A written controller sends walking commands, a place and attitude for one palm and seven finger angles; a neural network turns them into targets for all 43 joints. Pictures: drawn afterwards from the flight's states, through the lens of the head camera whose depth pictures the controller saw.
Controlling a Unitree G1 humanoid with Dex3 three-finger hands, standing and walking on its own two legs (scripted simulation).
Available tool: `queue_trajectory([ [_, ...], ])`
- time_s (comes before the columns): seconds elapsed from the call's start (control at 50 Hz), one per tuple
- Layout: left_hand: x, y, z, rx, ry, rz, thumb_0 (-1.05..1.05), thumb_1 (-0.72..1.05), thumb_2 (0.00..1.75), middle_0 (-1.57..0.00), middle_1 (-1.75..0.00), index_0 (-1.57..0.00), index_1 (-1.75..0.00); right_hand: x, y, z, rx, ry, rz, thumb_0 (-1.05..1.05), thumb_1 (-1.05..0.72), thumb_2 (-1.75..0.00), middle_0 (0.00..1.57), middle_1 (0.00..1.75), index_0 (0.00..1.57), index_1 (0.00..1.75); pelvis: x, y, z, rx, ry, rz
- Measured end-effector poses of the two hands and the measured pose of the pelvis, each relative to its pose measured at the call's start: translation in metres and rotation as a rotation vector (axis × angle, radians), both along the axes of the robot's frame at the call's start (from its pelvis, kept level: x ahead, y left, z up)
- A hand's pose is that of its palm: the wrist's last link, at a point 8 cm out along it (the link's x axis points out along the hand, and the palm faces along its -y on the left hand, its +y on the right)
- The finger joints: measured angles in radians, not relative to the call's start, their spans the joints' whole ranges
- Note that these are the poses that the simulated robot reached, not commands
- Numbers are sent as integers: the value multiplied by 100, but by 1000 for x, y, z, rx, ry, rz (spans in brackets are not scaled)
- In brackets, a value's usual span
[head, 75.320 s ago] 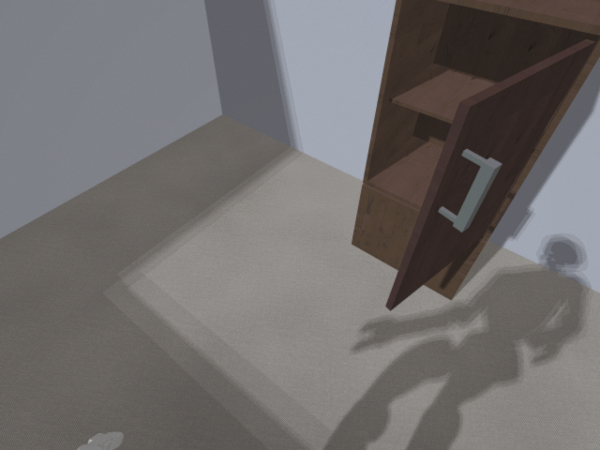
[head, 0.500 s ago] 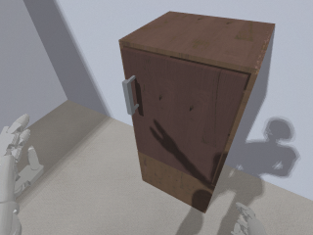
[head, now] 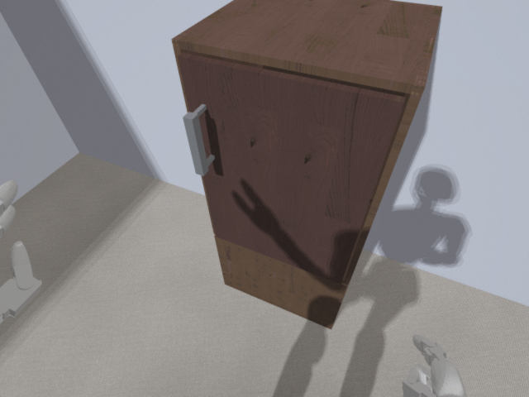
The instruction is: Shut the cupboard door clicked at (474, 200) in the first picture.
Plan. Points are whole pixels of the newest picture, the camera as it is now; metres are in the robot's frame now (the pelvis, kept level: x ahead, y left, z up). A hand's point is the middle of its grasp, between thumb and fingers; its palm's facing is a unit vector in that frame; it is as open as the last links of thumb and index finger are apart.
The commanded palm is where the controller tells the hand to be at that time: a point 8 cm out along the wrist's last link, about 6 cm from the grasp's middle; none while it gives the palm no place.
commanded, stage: step back with the hand held close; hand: left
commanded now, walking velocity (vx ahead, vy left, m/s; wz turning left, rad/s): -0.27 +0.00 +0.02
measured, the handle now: (201, 140) +0.62 +0.18 +0.04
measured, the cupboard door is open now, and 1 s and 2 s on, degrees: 0 0 0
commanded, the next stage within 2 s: stop stepping back and stand still in 0.76 s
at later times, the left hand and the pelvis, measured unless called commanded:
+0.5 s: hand out of the picture +0.07 +0.26 +0.17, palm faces +0.56 -0.71 -0.43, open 7.4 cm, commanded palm +0.01 +0.30 +0.18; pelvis -0.10 -0.01 -0.02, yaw +5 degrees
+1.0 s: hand out of the picture -0.04 +0.23 +0.18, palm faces +0.45 -0.80 -0.40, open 7.4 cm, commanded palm -0.10 +0.27 +0.18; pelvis -0.24 -0.02 -0.01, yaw -1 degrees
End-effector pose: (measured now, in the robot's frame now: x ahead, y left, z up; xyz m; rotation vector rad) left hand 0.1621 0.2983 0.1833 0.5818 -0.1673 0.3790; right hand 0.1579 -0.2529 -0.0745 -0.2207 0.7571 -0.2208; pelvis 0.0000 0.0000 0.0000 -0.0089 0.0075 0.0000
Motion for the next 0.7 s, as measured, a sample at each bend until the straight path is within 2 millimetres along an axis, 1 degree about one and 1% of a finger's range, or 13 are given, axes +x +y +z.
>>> queue_trajectory([
  [0.1,-19,11,7,29,-56,1,2,89,90,-21,-30,-21,-31,-15,10,6,1,-36,4,2,-90,-90,21,30,20,30,-18,5,-4,0,-11,-7],
  [0.18,-41,14,2,16,-82,13,2,89,90,-21,-30,-21,-31,-31,18,5,6,-59,21,1,-90,-90,21,30,20,30,-35,7,-8,0,-23,-6],
  [0.28,-69,13,-10,2,-109,46,2,89,90,-21,-30,-21,-31,-57,21,-4,5,-57,51,1,-90,-90,21,30,20,30,-57,4,-16,-6,-43,15],
  [0.34,-86,10,-13,7,-143,70,2,89,90,-21,-30,-21,-31,-73,19,-14,2,-33,78,1,-90,-90,21,30,20,30,-70,-1,-21,-11,-56,54],
  [0.42,-111,3,-8,31,-195,90,2,89,90,-21,-30,-21,-31,-91,14,-24,5,-3,108,1,-90,-90,21,30,20,30,-86,-10,-26,-6,-64,89],
  [0.52,-139,-3,0,35,-224,77,2,89,90,-21,-30,-21,-31,-114,8,-27,-5,38,125,2,-90,-90,21,30,20,30,-109,-11,-24,8,-45,83],
  [0.6,-153,1,1,36,-239,41,2,89,90,-21,-30,-21,-31,-134,9,-21,-32,45,117,2,-90,-90,21,30,20,30,-132,-6,-23,3,-36,88],
  [0.64,-160,6,4,57,-232,39,2,89,90,-21,-30,-21,-31,-144,11,-19,-40,25,108,2,-90,-90,21,30,20,30,-144,-5,-22,-34,-37,106],
  [0.7,-179,12,14,90,-248,44,2,89,90,-21,-30,-21,-31,-158,16,-17,-23,8,100,2,-90,-90,21,30,20,30,-158,-7,-21,-68,-32,124],
])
